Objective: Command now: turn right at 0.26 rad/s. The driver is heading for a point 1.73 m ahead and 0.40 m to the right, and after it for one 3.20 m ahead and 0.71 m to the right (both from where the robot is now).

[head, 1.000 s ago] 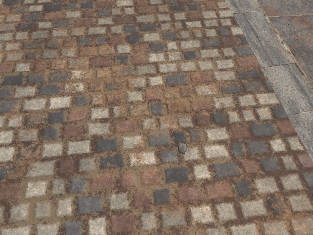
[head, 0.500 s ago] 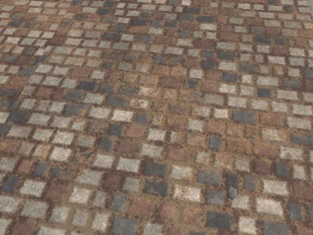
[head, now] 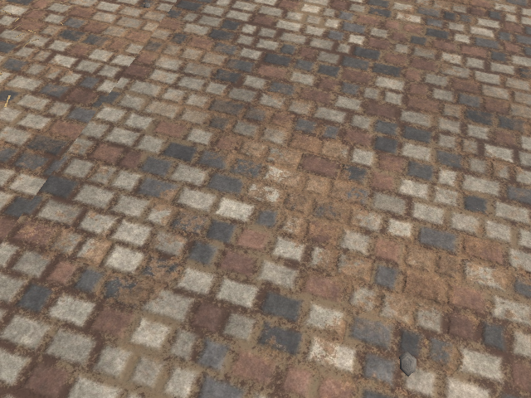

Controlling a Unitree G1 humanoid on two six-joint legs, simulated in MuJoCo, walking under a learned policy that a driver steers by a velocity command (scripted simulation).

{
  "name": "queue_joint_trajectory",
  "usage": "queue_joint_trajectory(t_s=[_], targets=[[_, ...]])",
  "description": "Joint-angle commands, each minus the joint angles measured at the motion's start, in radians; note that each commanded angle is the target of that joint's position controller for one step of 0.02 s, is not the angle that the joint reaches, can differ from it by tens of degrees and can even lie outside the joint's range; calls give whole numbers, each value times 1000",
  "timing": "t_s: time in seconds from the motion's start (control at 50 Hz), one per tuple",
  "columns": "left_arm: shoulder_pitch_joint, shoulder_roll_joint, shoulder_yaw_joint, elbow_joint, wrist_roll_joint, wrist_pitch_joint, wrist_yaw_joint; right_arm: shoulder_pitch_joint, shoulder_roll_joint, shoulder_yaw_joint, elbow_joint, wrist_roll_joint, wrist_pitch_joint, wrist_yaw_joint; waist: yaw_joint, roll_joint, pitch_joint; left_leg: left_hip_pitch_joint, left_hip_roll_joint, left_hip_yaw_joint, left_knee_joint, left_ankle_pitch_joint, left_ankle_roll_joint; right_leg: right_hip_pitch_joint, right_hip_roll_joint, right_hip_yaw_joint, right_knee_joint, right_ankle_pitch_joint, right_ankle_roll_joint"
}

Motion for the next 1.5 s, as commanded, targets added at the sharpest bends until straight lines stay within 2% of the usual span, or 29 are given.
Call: queue_joint_trajectory(t_s=[0.02,0.16,0.22,0.24,0.26,0.28,0.3,0.34,0.4,0.46,0.62,0.68,0.74,0.76,0.78,0.8,0.82,0.88,1.02,1.08,1.14,1.18,1.2,1.22,1.24,1.26,1.3,1.4,1.5], targets=[[-67,94,19,-94,-8,-11,2,15,-227,-74,-36,10,6,-19,-59,166,-57,141,323,-228,-116,427,207,-90,-3,-17,8,-52,0],[-29,76,17,-104,-9,1,-23,-45,-238,-91,-28,21,24,-25,-29,164,-88,144,351,-154,-81,527,196,2,9,-80,-111,-11,-49],[42,97,30,-89,2,1,-36,-40,-230,-95,-6,48,30,-27,19,128,-94,57,280,-45,54,333,77,176,43,-84,-418,276,-128],[56,191,55,-100,5,-2,-23,-8,-188,-88,-6,23,25,-22,-8,-83,-95,-133,184,66,275,73,-29,313,-107,155,-494,554,-199],[71,284,73,-117,23,-16,-24,-124,-155,-73,-77,-6,19,-27,28,-274,-63,-396,3,52,473,-389,-106,343,-332,491,-518,798,-406],[66,239,59,-132,47,-40,-30,-157,-189,-84,-80,0,15,-29,56,-125,-104,-422,16,-86,655,-447,-108,335,-341,485,-531,760,-474],[14,213,51,-135,43,-57,-30,-124,-209,-93,-63,20,17,-25,15,-79,-84,-429,40,-118,700,-359,-98,314,-286,386,-525,710,-427],[-74,169,41,-149,2,-60,-17,-74,-229,-105,-25,17,19,-32,-23,-33,-58,-445,61,-130,661,-209,-109,314,-197,295,-513,628,-335],[-14,148,32,-144,-6,-52,-3,-39,-208,-103,-14,23,4,-19,-18,-55,-106,-405,44,-111,620,-71,-130,330,-135,278,-559,383,-329],[31,158,33,-137,-2,-60,3,-114,-209,-101,-33,34,-23,-8,22,-91,-27,-464,44,-120,421,-9,-130,346,-134,368,-650,1,-331],[51,198,45,-138,-5,-69,-3,-154,-195,-86,-41,43,-106,30,48,-107,0,-282,12,-120,91,18,-122,231,-101,415,-616,5,-334],[56,173,35,-133,-3,-70,-10,-111,-204,-83,-26,50,-127,41,33,-108,-14,-157,17,-100,30,64,-94,189,-106,436,-588,18,-321],[53,108,11,-128,4,-72,-15,24,-212,-89,15,41,-141,35,-48,-84,-41,91,35,-85,-64,94,-44,84,-43,401,-468,40,-267],[41,53,-7,-137,13,-77,-16,144,-249,-97,35,30,-144,26,-100,-7,-95,248,152,-217,-91,9,5,-15,14,324,-279,19,-222],[77,2,-23,-175,-2,-91,-15,234,-365,-121,62,14,-137,26,-81,249,-136,403,337,-572,-205,-235,145,-238,152,154,16,-98,-158],[49,98,-1,-184,-25,-101,-6,260,-339,-121,80,23,-135,39,-102,268,-61,374,426,-788,-279,-454,222,-415,124,139,207,-167,-138],[26,149,14,-173,-30,-106,-6,224,-269,-99,71,33,-137,41,-94,199,26,320,397,-712,-281,-450,207,-469,79,163,281,-86,-146],[-19,113,11,-170,3,-119,-25,165,-197,-68,56,24,-124,31,-64,157,44,246,284,-462,-299,-169,149,-446,-4,90,245,112,-137],[-193,7,-29,-243,11,-136,-47,234,-232,-64,88,43,-106,16,-105,138,48,119,199,-221,-339,230,146,-295,-5,-31,-133,360,-70],[-246,22,-25,-260,0,-146,-62,288,-255,-67,103,50,-93,12,-111,141,49,94,220,-231,-316,271,137,-177,34,-34,-254,441,-67],[-222,70,-4,-261,-6,-152,-66,290,-271,-73,106,56,-81,6,-61,154,35,152,262,-271,-257,337,103,-90,43,-3,-325,415,-101],[-60,125,28,-219,-3,-151,-52,278,-270,-71,101,47,-75,6,40,142,-70,126,209,-225,-50,553,63,171,68,-30,-373,385,-149],[93,168,47,-193,8,-147,-40,269,-234,-57,82,32,-76,8,117,120,-195,-6,160,-198,176,452,28,430,-23,38,-336,373,-192],[219,268,68,-178,35,-136,-31,368,-108,-21,49,21,-86,9,104,-131,-389,-323,24,-118,559,18,-36,799,-297,398,-340,261,-304],[228,217,55,-166,33,-131,-41,416,-127,-21,55,56,-96,9,87,-276,-466,-447,-1,-185,745,-322,-43,780,-389,714,-517,68,-372],[156,140,33,-163,22,-130,-41,328,-223,-51,49,80,-93,8,82,-160,-267,-527,59,-189,822,-258,-39,636,-344,587,-548,-8,-331],[41,73,13,-154,19,-132,-43,223,-212,-54,30,64,-82,7,35,-58,-86,-499,130,-145,768,-116,-38,382,-256,325,-593,151,-294],[-47,67,25,-113,27,-168,-43,204,-144,-54,13,49,-33,12,-42,-40,9,-430,175,-149,663,26,-60,189,-213,62,-717,394,-302],[-25,115,40,-76,23,-163,-30,66,-129,-42,-41,43,-48,41,-6,3,45,-433,161,-107,362,275,-58,231,-185,-114,-734,481,-285]])
Keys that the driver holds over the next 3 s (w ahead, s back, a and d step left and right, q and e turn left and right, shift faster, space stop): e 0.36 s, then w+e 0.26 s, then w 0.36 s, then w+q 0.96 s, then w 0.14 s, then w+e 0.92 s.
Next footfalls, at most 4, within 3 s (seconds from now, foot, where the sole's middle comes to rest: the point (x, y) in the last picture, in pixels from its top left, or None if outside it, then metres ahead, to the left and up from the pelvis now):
0.22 right None -0.01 -0.13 -0.78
0.76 left None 0.18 0.04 -0.78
1.20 right None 0.34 -0.32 -0.78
1.72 left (324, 330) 0.68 -0.15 -0.78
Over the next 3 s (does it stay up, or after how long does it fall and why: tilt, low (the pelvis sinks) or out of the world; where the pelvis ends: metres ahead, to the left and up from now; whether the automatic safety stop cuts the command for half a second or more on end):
stays up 1.22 -0.25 0.01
